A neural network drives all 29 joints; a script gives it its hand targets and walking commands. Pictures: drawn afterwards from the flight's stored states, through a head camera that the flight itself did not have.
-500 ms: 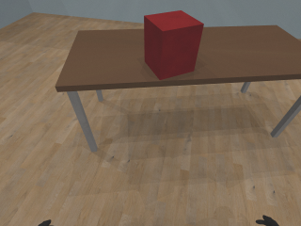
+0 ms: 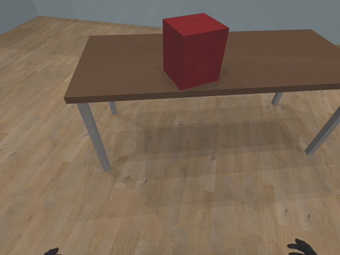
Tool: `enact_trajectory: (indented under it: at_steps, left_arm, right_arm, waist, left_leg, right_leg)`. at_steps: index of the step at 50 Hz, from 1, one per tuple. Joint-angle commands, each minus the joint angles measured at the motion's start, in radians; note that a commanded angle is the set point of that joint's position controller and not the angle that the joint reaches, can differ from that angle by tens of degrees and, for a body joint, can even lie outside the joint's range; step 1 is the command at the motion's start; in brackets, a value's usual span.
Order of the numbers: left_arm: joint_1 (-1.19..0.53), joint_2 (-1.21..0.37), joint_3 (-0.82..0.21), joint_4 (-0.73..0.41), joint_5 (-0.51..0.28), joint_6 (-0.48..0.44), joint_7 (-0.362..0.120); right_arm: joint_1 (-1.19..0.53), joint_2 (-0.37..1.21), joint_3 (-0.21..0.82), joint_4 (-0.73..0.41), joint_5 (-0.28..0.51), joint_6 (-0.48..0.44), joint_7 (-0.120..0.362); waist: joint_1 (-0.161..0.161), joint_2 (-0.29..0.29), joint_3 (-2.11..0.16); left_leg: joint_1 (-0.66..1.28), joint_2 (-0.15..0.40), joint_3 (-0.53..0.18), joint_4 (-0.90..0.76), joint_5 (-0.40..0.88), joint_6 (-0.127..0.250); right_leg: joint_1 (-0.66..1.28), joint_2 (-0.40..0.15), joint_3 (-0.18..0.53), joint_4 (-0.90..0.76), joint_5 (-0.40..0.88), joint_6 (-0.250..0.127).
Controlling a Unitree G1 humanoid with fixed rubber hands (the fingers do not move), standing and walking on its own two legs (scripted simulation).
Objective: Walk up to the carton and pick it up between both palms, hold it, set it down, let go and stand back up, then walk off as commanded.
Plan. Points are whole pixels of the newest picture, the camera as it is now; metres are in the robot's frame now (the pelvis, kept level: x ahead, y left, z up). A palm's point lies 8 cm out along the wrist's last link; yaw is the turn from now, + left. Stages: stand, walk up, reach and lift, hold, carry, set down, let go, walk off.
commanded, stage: stand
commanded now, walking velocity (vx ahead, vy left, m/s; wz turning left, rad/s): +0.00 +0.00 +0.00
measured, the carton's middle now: (192, 51) +0.97 -0.09 +0.03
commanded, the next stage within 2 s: none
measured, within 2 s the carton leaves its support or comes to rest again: neither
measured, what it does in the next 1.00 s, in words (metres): stands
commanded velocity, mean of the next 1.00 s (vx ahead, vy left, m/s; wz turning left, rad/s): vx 0.00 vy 0.00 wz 0.00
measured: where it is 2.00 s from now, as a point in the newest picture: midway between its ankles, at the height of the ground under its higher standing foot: outside the picture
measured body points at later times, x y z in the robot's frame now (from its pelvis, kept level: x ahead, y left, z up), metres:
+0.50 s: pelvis +0.00 +0.00 +0.00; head +0.01 +0.00 +0.45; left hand +0.13 +0.32 -0.10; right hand +0.14 -0.32 -0.08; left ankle +0.04 +0.13 -0.72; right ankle +0.03 -0.13 -0.72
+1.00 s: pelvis +0.00 +0.00 +0.01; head +0.00 +0.00 +0.45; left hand +0.12 +0.32 -0.10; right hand +0.14 -0.32 -0.08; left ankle +0.04 +0.13 -0.72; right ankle +0.03 -0.13 -0.72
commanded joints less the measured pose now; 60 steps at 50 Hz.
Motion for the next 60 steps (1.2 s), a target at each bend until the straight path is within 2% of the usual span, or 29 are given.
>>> enact_trajectory:
  at_steps: [1, 3, 9, 10, 12, 14, 16, 17, 18, 20, 22, 24, 25, 27, 28, 29, 30, 31, 34, 35, 37, 38, 40, 41, 48, 52, 53, 55, 60]
  left_arm:
    - [-0.081, 0.206, 0.036, -0.034, -0.062, -0.025, 0.009]
    - [-0.078, 0.204, 0.039, -0.035, -0.055, -0.025, 0.008]
    - [-0.114, 0.17, 0.026, -0.041, -0.057, -0.027, 0.009]
    - [-0.094, 0.185, 0.034, -0.043, -0.063, -0.031, 0.009]
    - [-0.088, 0.187, 0.03, -0.024, -0.057, -0.031, 0.012]
    - [-0.085, 0.177, 0.027, -0.029, -0.063, -0.032, 0.011]
    - [-0.079, 0.174, 0.026, -0.018, -0.063, -0.028, 0.013]
    - [-0.071, 0.192, 0.033, -0.023, -0.059, -0.033, 0.016]
    - [-0.08, 0.197, 0.032, -0.022, -0.062, -0.029, 0.012]
    - [-0.08, 0.188, 0.029, -0.027, -0.06, -0.026, 0.014]
    - [-0.06, 0.187, 0.032, -0.015, -0.059, -0.029, 0.012]
    - [-0.078, 0.194, 0.034, -0.015, -0.058, -0.026, 0.01]
    - [-0.089, 0.183, 0.029, -0.021, -0.052, -0.025, 0.011]
    - [-0.08, 0.189, 0.031, -0.018, -0.056, -0.024, 0.008]
    - [-0.092, 0.177, 0.027, -0.03, -0.06, -0.025, 0.009]
    - [-0.083, 0.189, 0.031, -0.027, -0.052, -0.025, 0.008]
    - [-0.084, 0.176, 0.028, -0.024, -0.056, -0.023, 0.007]
    - [-0.067, 0.173, 0.025, -0.022, -0.053, -0.024, 0.009]
    - [-0.094, 0.18, 0.027, -0.025, -0.055, -0.023, 0.007]
    - [-0.083, 0.183, 0.032, -0.025, -0.057, -0.025, 0.008]
    - [-0.102, 0.178, 0.031, -0.026, -0.053, -0.026, 0.012]
    - [-0.072, 0.184, 0.031, -0.018, -0.051, -0.028, 0.011]
    - [-0.094, 0.177, 0.029, -0.024, -0.058, -0.022, 0.012]
    - [-0.07, 0.182, 0.033, -0.014, -0.06, -0.02, 0.008]
    - [-0.068, 0.174, 0.029, -0.016, -0.053, -0.026, 0.01]
    - [-0.074, 0.194, 0.029, -0.012, -0.056, -0.026, 0.006]
    - [-0.064, 0.178, 0.028, -0.01, -0.059, -0.027, 0.008]
    - [-0.078, 0.182, 0.022, -0.01, -0.056, -0.026, 0.011]
    - [-0.084, 0.191, 0.03, -0.009, -0.052, -0.023, 0.012]
  right_arm:
    - [-0.083, -0.165, -0.003, 0.049, -0.025, -0.035, -0.001]
    - [-0.092, -0.164, -0.002, 0.047, -0.028, -0.033, -0.004]
    - [-0.069, -0.175, -0.007, 0.058, -0.026, -0.038, -0.004]
    - [-0.099, -0.175, -0.001, 0.053, -0.031, -0.039, -0.003]
    - [-0.065, -0.163, -0.003, 0.053, -0.031, -0.042, -0.003]
    - [-0.106, -0.186, -0.008, 0.051, -0.03, -0.04, -0.006]
    - [-0.096, -0.184, -0.01, 0.052, -0.027, -0.04, -0.008]
    - [-0.089, -0.173, -0.007, 0.043, -0.034, -0.039, -0.009]
    - [-0.085, -0.162, -0.003, 0.043, -0.027, -0.037, -0.008]
    - [-0.081, -0.173, -0.003, 0.051, -0.03, -0.035, -0.008]
    - [-0.096, -0.171, -0.005, 0.047, -0.03, -0.033, -0.007]
    - [-0.099, -0.169, -0.011, 0.045, -0.027, -0.034, -0.012]
    - [-0.085, -0.162, 0.0, 0.046, -0.027, -0.036, -0.008]
    - [-0.085, -0.182, -0.003, 0.057, -0.028, -0.035, -0.006]
    - [-0.085, -0.166, -0.003, 0.05, -0.029, -0.035, -0.004]
    - [-0.078, -0.174, -0.006, 0.055, -0.033, -0.032, -0.005]
    - [-0.081, -0.169, -0.001, 0.057, -0.036, -0.035, -0.006]
    - [-0.084, -0.182, -0.008, 0.056, -0.03, -0.033, -0.005]
    - [-0.056, -0.18, -0.005, 0.066, -0.029, -0.032, -0.004]
    - [-0.072, -0.178, -0.005, 0.061, -0.029, -0.034, -0.002]
    - [-0.067, -0.167, -0.003, 0.056, -0.03, -0.034, -0.003]
    - [-0.089, -0.176, -0.005, 0.059, -0.033, -0.033, -0.003]
    - [-0.075, -0.188, -0.013, 0.059, -0.033, -0.035, -0.001]
    - [-0.081, -0.184, -0.011, 0.061, -0.026, -0.036, -0.005]
    - [-0.078, -0.168, 0.005, 0.066, -0.03, -0.035, -0.002]
    - [-0.078, -0.172, -0.002, 0.066, -0.033, -0.033, -0.003]
    - [-0.101, -0.171, 0.0, 0.058, -0.032, -0.034, -0.005]
    - [-0.081, -0.167, -0.004, 0.054, -0.032, -0.038, -0.003]
    - [-0.084, -0.167, -0.004, 0.054, -0.027, -0.035, -0.006]
  waist:
    - [-0.02, 0.026, -0.081]
    - [-0.002, -0.009, -0.074]
    - [-0.029, 0.002, -0.138]
    - [0.0, 0.018, -0.14]
    - [-0.03, 0.025, -0.169]
    - [-0.003, 0.024, -0.167]
    - [-0.017, 0.012, -0.185]
    - [-0.004, 0.032, -0.188]
    - [-0.013, -0.011, -0.158]
    - [-0.017, 0.032, -0.15]
    - [-0.006, 0.017, -0.146]
    - [-0.019, 0.024, -0.141]
    - [-0.021, -0.017, -0.134]
    - [-0.008, 0.024, -0.121]
    - [-0.015, -0.005, -0.113]
    - [-0.016, 0.01, -0.113]
    - [-0.008, 0.032, -0.102]
    - [-0.013, -0.006, -0.108]
    - [-0.027, -0.007, -0.082]
    - [-0.014, 0.035, -0.094]
    - [-0.03, -0.005, -0.117]
    - [-0.008, 0.008, -0.139]
    - [-0.021, 0.025, -0.13]
    - [-0.01, 0.042, -0.128]
    - [0.0, -0.008, -0.125]
    - [-0.012, 0.028, -0.141]
    - [0.012, -0.002, -0.154]
    - [-0.019, -0.002, -0.135]
    - [-0.013, 0.023, -0.137]
  left_leg:
    - [0.075, 0.09, -0.111, -0.18, 0.031, 0.045]
    - [0.08, 0.093, -0.11, -0.186, 0.051, 0.047]
    - [0.135, 0.106, -0.107, -0.175, 0.106, 0.053]
    - [0.114, 0.108, -0.125, -0.189, 0.096, 0.056]
    - [0.129, 0.109, -0.122, -0.191, 0.133, 0.054]
    - [0.136, 0.107, -0.103, -0.187, 0.169, 0.045]
    - [0.138, 0.112, -0.123, -0.172, 0.195, 0.055]
    - [0.13, 0.103, -0.109, -0.167, 0.168, 0.053]
    - [0.122, 0.098, -0.09, -0.168, 0.156, 0.045]
    - [0.133, 0.105, -0.101, -0.179, 0.163, 0.044]
    - [0.115, 0.107, -0.114, -0.179, 0.155, 0.051]
    - [0.127, 0.101, -0.098, -0.171, 0.13, 0.044]
    - [0.109, 0.102, -0.105, -0.186, 0.125, 0.046]
    - [0.106, 0.098, -0.108, -0.2, 0.093, 0.046]
    - [0.099, 0.098, -0.108, -0.191, 0.074, 0.048]
    - [0.103, 0.099, -0.104, -0.188, 0.051, 0.05]
    - [0.089, 0.108, -0.119, -0.202, 0.048, 0.054]
    - [0.097, 0.094, -0.108, -0.193, 0.038, 0.045]
    - [0.093, 0.101, -0.109, -0.216, 0.015, 0.044]
    - [0.107, 0.097, -0.101, -0.203, 0.027, 0.048]
    - [0.121, 0.096, -0.099, -0.19, 0.061, 0.049]
    - [0.121, 0.097, -0.092, -0.192, 0.075, 0.051]
    - [0.116, 0.1, -0.114, -0.204, 0.09, 0.048]
    - [0.107, 0.102, -0.117, -0.199, 0.094, 0.045]
    - [0.114, 0.104, -0.109, -0.2, 0.1, 0.048]
    - [0.125, 0.11, -0.115, -0.208, 0.086, 0.047]
    - [0.111, 0.111, -0.118, -0.221, 0.104, 0.05]
    - [0.132, 0.094, -0.084, -0.193, 0.089, 0.04]
    - [0.132, 0.099, -0.095, -0.187, 0.14, 0.04]
  right_leg:
    - [0.02, -0.107, 0.171, -0.309, -0.061, -0.07]
    - [0.036, -0.118, 0.183, -0.321, -0.074, -0.075]
    - [0.063, -0.113, 0.152, -0.3, 0.077, -0.069]
    - [0.071, -0.109, 0.151, -0.295, 0.078, -0.067]
    - [0.095, -0.106, 0.145, -0.271, 0.121, -0.066]
    - [0.105, -0.113, 0.134, -0.27, 0.164, -0.076]
    - [0.11, -0.107, 0.134, -0.26, 0.22, -0.071]
    - [0.123, -0.118, 0.145, -0.263, 0.199, -0.073]
    - [0.093, -0.121, 0.153, -0.275, 0.182, -0.076]
    - [0.095, -0.117, 0.147, -0.28, 0.187, -0.076]
    - [0.096, -0.114, 0.143, -0.282, 0.152, -0.067]
    - [0.068, -0.12, 0.157, -0.305, 0.143, -0.078]
    - [0.086, -0.111, 0.142, -0.293, 0.112, -0.072]
    - [0.059, -0.117, 0.156, -0.309, 0.041, -0.071]
    - [0.048, -0.11, 0.158, -0.323, 0.003, -0.068]
    - [0.052, -0.104, 0.165, -0.322, -0.008, -0.066]
    - [0.046, -0.104, 0.161, -0.318, 0.006, -0.066]
    - [0.051, -0.101, 0.156, -0.318, 0.001, -0.072]
    - [0.028, -0.1, 0.154, -0.326, 0.0, -0.066]
    - [0.031, -0.108, 0.17, -0.326, -0.006, -0.069]
    - [0.05, -0.108, 0.155, -0.32, 0.028, -0.074]
    - [0.065, -0.107, 0.152, -0.31, 0.047, -0.068]
    - [0.066, -0.101, 0.14, -0.305, 0.059, -0.07]
    - [0.062, -0.103, 0.14, -0.303, 0.057, -0.069]
    - [0.071, -0.114, 0.166, -0.319, 0.04, -0.07]
    - [0.073, -0.111, 0.155, -0.309, 0.063, -0.068]
    - [0.104, -0.1, 0.128, -0.302, 0.09, -0.063]
    - [0.072, -0.115, 0.15, -0.31, 0.117, -0.072]
    - [0.078, -0.111, 0.144, -0.31, 0.13, -0.067]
